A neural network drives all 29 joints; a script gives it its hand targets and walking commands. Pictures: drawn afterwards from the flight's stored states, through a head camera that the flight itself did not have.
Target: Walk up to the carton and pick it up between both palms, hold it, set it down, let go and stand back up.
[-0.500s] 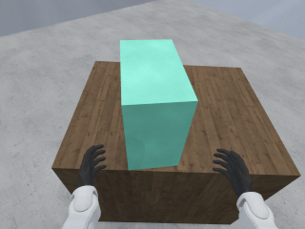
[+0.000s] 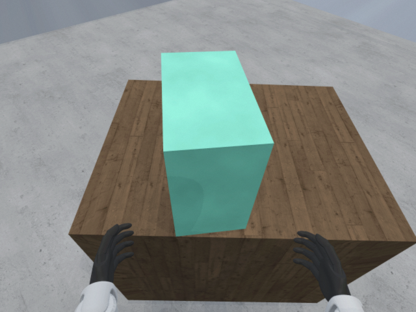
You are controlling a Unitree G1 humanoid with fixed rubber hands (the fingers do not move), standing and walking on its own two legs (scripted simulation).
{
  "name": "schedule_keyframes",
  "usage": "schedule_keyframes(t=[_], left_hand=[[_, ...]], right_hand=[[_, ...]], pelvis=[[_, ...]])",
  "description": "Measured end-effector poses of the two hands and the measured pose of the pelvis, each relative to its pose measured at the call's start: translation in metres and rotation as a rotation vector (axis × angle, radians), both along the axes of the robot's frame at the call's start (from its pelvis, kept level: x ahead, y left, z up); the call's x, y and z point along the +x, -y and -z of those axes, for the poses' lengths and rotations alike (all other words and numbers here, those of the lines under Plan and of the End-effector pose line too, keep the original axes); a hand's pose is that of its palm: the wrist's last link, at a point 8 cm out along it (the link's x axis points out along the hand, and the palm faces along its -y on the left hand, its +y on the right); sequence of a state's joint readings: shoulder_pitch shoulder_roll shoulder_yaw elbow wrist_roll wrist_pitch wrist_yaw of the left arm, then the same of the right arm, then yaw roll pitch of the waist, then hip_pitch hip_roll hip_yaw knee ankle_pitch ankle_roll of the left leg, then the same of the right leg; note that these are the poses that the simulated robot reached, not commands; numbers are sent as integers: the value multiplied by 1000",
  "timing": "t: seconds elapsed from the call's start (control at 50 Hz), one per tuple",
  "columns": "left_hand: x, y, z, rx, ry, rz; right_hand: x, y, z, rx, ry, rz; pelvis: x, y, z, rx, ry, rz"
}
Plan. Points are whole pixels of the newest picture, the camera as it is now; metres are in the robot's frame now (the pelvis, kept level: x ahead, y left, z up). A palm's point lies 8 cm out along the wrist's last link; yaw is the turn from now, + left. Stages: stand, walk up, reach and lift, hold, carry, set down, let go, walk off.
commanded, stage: set down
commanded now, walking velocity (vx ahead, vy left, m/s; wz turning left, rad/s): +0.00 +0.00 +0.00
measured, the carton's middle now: (205, 144) +0.45 +0.05 +0.05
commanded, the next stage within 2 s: let go in 1.36 s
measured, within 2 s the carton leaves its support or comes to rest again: neither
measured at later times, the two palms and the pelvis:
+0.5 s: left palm (93, 277) +0.17 +0.23 -0.02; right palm (326, 287) +0.18 -0.19 -0.02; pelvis +0.03 +0.02 +0.00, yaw -1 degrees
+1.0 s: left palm (96, 283) +0.16 +0.24 -0.05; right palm (325, 295) +0.18 -0.20 -0.05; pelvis +0.02 +0.02 +0.00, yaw +0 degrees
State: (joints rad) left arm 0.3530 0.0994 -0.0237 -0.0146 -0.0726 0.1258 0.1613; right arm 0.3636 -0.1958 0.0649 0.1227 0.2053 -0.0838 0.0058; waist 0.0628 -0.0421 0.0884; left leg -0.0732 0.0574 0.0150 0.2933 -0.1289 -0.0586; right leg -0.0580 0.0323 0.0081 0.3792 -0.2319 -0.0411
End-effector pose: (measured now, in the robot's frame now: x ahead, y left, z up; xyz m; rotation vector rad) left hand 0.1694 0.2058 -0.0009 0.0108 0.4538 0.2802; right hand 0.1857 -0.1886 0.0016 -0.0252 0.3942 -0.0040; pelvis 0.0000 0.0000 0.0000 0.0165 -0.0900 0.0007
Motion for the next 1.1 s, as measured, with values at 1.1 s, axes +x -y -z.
schedule_keyframes(t=[1.1], left_hand=[[-7, -32, 60, 30, -266, 114]], right_hand=[[-11, 7, 58, -127, -215, 4]], pelvis=[[17, -19, -1, -6, 2, 7]])
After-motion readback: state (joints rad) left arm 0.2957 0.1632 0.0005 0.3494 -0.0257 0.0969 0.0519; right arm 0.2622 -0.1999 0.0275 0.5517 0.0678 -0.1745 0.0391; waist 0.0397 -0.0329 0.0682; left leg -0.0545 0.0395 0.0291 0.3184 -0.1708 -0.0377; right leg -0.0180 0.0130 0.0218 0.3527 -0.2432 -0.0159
